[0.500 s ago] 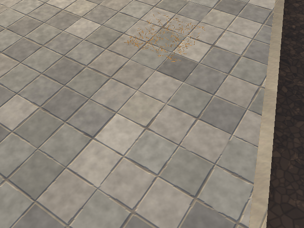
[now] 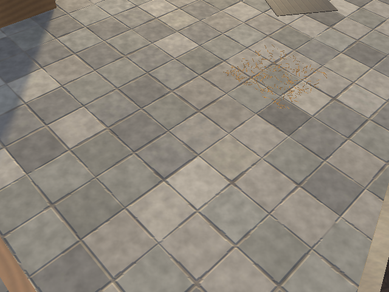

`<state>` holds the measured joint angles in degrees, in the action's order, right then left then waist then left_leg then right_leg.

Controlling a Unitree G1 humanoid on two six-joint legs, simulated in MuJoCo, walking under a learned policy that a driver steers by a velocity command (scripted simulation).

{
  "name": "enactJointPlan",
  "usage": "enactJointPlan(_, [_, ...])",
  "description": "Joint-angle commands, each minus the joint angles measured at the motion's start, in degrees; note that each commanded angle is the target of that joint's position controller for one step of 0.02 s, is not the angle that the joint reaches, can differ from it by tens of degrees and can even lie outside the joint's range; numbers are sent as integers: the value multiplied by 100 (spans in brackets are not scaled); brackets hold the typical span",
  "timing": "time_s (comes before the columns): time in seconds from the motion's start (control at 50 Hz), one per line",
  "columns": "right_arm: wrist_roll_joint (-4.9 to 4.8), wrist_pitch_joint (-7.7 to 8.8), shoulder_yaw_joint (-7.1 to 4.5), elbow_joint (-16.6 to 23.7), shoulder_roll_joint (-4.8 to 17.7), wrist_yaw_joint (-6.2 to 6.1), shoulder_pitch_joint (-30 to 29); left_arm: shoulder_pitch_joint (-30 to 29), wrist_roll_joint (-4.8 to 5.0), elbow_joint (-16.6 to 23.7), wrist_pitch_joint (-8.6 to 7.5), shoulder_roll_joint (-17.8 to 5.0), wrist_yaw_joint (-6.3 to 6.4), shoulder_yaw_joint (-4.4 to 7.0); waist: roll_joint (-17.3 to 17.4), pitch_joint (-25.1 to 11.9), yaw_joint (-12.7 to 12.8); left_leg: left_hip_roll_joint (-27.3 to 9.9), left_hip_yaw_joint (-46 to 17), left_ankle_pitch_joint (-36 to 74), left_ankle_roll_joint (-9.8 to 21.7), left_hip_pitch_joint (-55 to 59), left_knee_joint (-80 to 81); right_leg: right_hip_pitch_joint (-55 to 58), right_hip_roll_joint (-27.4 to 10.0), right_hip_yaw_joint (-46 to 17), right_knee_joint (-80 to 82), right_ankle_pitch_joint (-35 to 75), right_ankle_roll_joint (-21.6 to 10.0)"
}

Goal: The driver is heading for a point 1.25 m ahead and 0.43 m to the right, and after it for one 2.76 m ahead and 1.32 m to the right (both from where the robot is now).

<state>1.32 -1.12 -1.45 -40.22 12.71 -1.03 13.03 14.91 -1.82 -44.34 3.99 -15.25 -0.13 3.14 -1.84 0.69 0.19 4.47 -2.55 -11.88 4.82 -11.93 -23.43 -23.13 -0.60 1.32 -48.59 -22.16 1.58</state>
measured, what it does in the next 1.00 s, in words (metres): walks ahead, turning right: right foot, then left foot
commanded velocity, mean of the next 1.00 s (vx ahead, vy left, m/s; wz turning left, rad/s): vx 0.30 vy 0.00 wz -0.19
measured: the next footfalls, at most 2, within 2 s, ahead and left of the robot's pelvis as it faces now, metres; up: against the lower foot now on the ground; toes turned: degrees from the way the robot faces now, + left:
right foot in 0.14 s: +0.04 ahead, -0.10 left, +0.00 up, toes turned -1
left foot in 0.60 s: +0.38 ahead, +0.11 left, +0.00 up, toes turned -1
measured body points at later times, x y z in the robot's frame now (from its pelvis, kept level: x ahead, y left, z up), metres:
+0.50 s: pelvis +0.14 +0.00 -0.01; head +0.18 -0.02 +0.44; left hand +0.09 +0.24 -0.14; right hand +0.34 -0.23 -0.11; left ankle +0.30 +0.13 -0.70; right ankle +0.00 -0.10 -0.74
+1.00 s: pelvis +0.32 +0.03 +0.00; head +0.35 +0.02 +0.44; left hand +0.53 +0.23 -0.12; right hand +0.31 -0.24 -0.13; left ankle +0.34 +0.11 -0.74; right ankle +0.37 -0.10 -0.71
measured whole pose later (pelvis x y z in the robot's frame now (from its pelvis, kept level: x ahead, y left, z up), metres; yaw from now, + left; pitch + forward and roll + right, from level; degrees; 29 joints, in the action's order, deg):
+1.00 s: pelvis +0.32 +0.03 +0.00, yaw -17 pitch +0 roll +1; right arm 1.2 2.3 -2.2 -46.1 13.4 -1.4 16.1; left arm 8.1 -1.9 -42.4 3.3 -13.6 -2.8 3.3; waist -0.6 4.3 -1.2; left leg -2.6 15.7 -14.4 3.0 -11.3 -25.5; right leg -30.3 -2.2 3.8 -45.9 -12.9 -1.1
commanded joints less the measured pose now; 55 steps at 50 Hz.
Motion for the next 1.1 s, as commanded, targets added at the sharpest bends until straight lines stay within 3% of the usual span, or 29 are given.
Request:
enactJointPlan(0.02, [52, 36, -255, 59, 904, 0, 542, -468, -30, 523, -161, -377, -42, 47, 993, 84, -366, -1603, -1908, -1766, 1016, 595, 1217, -500, 75, 88, 633, -368, -141])
enactJointPlan(0.08, [21, 110, -284, -33, 998, 25, 478, -243, 18, 451, -323, -277, -35, 20, 703, 245, -197, -1608, -2007, -1958, 1025, 114, 1205, 237, 178, 139, 1385, -458, -390])
enactJointPlan(0.12, [-86, 145, -285, -8, 958, 30, 114, 497, 41, 155, -454, -98, -1, -6, 460, 262, 294, -1242, -1643, -2162, 774, -896, 839, 1821, 290, 259, 2724, 504, -627])
enactJointPlan(0.14, [-92, 203, -238, 44, 753, 22, -58, 949, 19, 0, -537, -240, 46, 32, 210, 168, 512, -950, -1376, -2182, 521, -1825, 287, 2929, -49, -271, 2901, 392, -713])
enactJointPlan(0.16, [-64, 282, -101, 230, 238, 44, -305, 1587, -46, -66, -618, -662, 105, 96, -784, -64, 764, -377, -522, -2090, 215, -2589, -1331, 3625, -1395, -1946, 3714, -1211, -903])
enactJointPlan(0.18, [17, 336, -152, 420, 505, 68, -641, 1592, -10, -136, -629, -1295, 96, 282, -1095, 648, 748, 32, 201, -1823, 76, -3663, -2057, 3078, -2245, -3599, 4390, -2322, -1435])
enactJointPlan(0.2, [127, 372, -244, 413, 800, 118, -745, 1381, 4, -149, -647, -979, 82, 237, -377, 1020, 545, -389, -146, -1332, 41, -3653, -2648, 2661, -2218, -3492, 4420, -2243, -1596])
enactJointPlan(0.22, [88, 397, -256, 248, 771, 207, -446, 1020, 51, -76, -696, -703, 43, 155, -242, 967, 265, -479, -167, -919, -7, -3517, -2870, 2551, -1892, -3052, 4379, -1872, -1474])
enactJointPlan(0.24, [49, 395, -267, 81, 776, 265, -171, 777, 57, -17, -740, -587, 9, 129, -239, 810, 101, -556, -123, -632, -76, -3340, -2993, 2528, -1601, -2525, 4404, -1290, -1305])
enactJointPlan(0.26, [80, 377, -279, 2, 769, 316, -113, 729, 73, -28, -791, -525, 7, 110, -291, 658, 65, -602, 30, -359, -141, -3242, -3201, 2516, -1389, -2084, 4417, -651, -1237])
enactJointPlan(0.32, [127, 325, -218, 26, 539, 377, -355, 980, 104, -230, -900, -356, -52, 58, -240, 468, 108, -731, 273, 238, -303, -3295, -3444, 2480, -1054, -1239, 4335, 1107, -1217])
enactJointPlan(0.42, [88, 303, -89, 391, 323, 392, -1406, 1429, 115, -513, -916, -346, -51, 27, -305, 631, 376, -762, 635, 806, -488, -3041, -2217, 2242, -847, -779, 4220, 2725, -1225])
enactJointPlan(0.5, [30, 351, -79, 529, 391, 374, -1669, 1512, 106, -648, -902, -618, 38, 67, -371, 584, 364, -592, 654, 754, -364, -2358, -1289, 2436, -1045, -915, 3855, 3663, -1184])
enactJointPlan(0.54, [15, 392, -119, 449, 498, 306, -1294, 1329, 96, -658, -884, -718, 59, 84, -427, 409, 115, -424, 639, 433, -220, -1592, -967, 2434, -1106, -946, 3397, 4498, -1056])
enactJointPlan(0.56, [24, 421, -179, 307, 630, 244, -816, 1256, 88, -670, -872, -805, 57, 109, -460, 136, -119, -242, 673, 218, -132, -882, -807, 2391, -1059, -915, 2829, 5246, -965])
enactJointPlan(0.58, [63, 492, -249, 26, 777, 159, 78, 1184, 123, -690, -851, -794, 43, 108, -300, -340, -527, -202, 654, 550, 3, 278, -401, 2132, -778, -716, 1736, 5427, -807])
enactJointPlan(0.6, [215, 575, -345, -128, 1128, 53, 996, 1134, 187, -552, -856, -628, 34, 70, -31, -1065, -853, -1120, -149, 555, 180, 1816, -424, 1113, -481, -602, 307, 3927, -675])
enactJointPlan(0.62, [343, 574, -482, -62, 1785, 15, 1227, 1721, 440, -294, -807, 166, 55, -96, 1516, -2120, -572, -3179, -2612, 1538, 752, 3392, -248, -672, 444, -56, -1823, -325, -409])
enactJointPlan(0.64, [110, 502, -446, -18, 1524, 36, 1094, 1614, 274, -389, -717, -502, 124, 90, 1157, -2268, -538, -3200, -3243, 2664, 947, 2725, 90, -727, 416, -528, -2613, -809, -478])
enactJointPlan(0.66, [46, 507, -323, 14, 1098, 38, 565, 1309, 243, -364, -654, -485, 131, 141, 795, -1487, -257, -2963, -2166, 3113, 878, 1989, 21, -814, 170, -601, -2797, -520, -484])
enactJointPlan(0.68, [16, 534, -214, 11, 697, 41, 254, 1078, 201, -371, -624, -357, 99, 112, 576, -837, -147, -2638, -1298, 3531, 743, 1284, 154, -844, -24, -467, -2555, -313, -446])
enactJointPlan(0.72, [-19, 559, -119, -62, 424, -15, 75, 995, 63, -369, -456, -261, -15, 158, 860, -405, 87, -2192, -397, 3600, 499, 458, 463, -578, -207, -384, -2149, -106, -330])
enactJointPlan(0.8, [-14, 651, -164, -106, 589, -41, 27, 812, 20, -209, -220, -137, -117, 182, 820, -414, 301, -2210, 287, 3660, 645, -36, 744, -484, -118, -222, -1972, 335, -222])
enactJointPlan(0.86, [-9, 574, -168, -158, 596, -85, 24, 225, -16, 90, -128, -112, -187, 143, 852, -215, 240, -2151, 709, 3062, 657, -86, 827, -746, -242, -103, -1193, 893, -176])
enactJointPlan(0.94, [-16, 464, -230, -204, 788, -79, 108, -332, -15, 392, -109, -42, -283, 55, 868, -217, 73, -2129, 1157, 2660, 582, -170, 601, -185, -195, 212, 40, 1253, -239])
enactJointPlan(1.04, [-5, 223, -363, -258, 1073, -32, 340, -685, 22, 739, -119, -233, -253, 111, 924, -206, -169, -2432, 1071, 2084, 447, 314, -29, 44, -43, 421, 911, 252, -432])
enactJointPlan(1.06, [-22, 161, -381, -279, 1096, -46, 344, -614, 22, 762, -163, -220, -241, 119, 836, -226, -126, -2402, 1133, 1884, 334, 338, -340, 267, 18, 461, 1347, 280, -501])
enactJointPlan(1.08, [-14, 99, -399, -349, 1106, -55, 473, -409, -4, 729, -246, -238, -207, 129, 515, -341, -6, -2249, 1290, 1529, 109, 224, -907, 749, 81, 370, 2010, 780, -581])
enactJointPlan(1.1, [14, 58, -372, -349, 955, -38, 749, 8, -76, 646, -346, -654, -121, 242, -448, -661, 113, -1835, 1575, 707, -234, -327, -2174, 1583, -530, -662, 2647, 1713, -779])
Velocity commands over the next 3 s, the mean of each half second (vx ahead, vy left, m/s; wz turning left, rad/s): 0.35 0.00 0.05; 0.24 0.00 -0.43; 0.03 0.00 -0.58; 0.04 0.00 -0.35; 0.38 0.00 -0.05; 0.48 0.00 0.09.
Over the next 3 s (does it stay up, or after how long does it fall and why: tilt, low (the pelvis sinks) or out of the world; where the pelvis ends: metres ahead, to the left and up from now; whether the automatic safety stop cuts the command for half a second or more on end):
stays up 0.68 -0.26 -0.01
